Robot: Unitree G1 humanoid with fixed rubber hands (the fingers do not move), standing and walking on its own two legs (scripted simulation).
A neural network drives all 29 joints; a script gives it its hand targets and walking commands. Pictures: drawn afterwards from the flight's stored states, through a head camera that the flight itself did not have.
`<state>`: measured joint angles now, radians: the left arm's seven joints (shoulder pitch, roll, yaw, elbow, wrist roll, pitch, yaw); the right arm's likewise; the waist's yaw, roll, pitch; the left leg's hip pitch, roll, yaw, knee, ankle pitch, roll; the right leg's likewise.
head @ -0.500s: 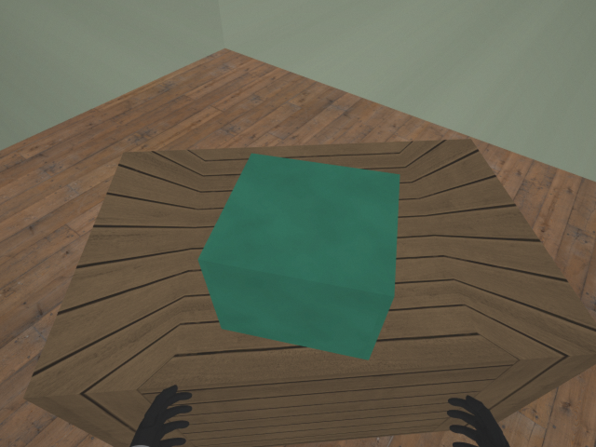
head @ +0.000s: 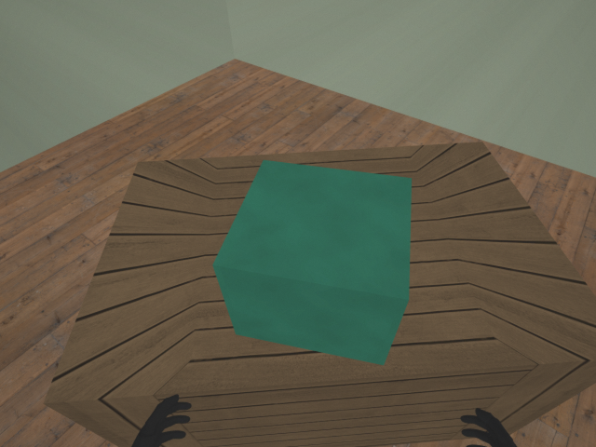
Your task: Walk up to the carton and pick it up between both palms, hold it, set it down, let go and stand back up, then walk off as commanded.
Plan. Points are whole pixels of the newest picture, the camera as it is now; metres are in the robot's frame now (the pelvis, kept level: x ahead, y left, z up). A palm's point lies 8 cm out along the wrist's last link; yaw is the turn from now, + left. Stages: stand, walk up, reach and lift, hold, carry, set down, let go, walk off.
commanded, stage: stand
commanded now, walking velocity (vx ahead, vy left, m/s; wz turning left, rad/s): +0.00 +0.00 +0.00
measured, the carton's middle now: (321, 258) +0.47 +0.01 -0.07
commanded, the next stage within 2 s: walk off in 0.56 s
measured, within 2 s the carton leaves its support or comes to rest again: neither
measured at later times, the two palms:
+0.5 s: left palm out of the picture +0.07 +0.30 -0.10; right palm out of the picture +0.06 -0.28 -0.11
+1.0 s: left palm out of the picture +0.02 +0.33 -0.12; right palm out of the picture +0.05 -0.30 -0.14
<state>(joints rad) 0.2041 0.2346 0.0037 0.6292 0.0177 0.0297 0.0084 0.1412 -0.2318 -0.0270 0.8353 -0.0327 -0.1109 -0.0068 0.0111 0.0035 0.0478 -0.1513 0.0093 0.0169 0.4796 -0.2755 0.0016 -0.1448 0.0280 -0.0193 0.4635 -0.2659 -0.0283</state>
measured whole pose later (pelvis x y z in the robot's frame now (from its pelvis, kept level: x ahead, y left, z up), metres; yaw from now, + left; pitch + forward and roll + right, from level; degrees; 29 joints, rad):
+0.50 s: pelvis -0.02 +0.01 +0.01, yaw +1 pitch -4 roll +0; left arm 0.17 0.36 -0.01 0.95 0.02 -0.02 -0.01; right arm 0.16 -0.33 0.02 1.04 -0.02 -0.02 0.01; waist 0.00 0.00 0.03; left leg -0.13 -0.01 0.01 0.39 -0.19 0.02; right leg -0.12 0.01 -0.03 0.38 -0.20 -0.01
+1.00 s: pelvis -0.08 +0.01 -0.02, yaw +3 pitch -5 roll -2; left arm 0.10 0.37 0.07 0.87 0.01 0.02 0.01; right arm 0.07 -0.40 -0.07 0.92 0.00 0.04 0.01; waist -0.01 0.06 0.23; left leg -0.37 -0.02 -0.04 0.77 -0.36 0.05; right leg -0.33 0.01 -0.07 0.66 -0.26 -0.02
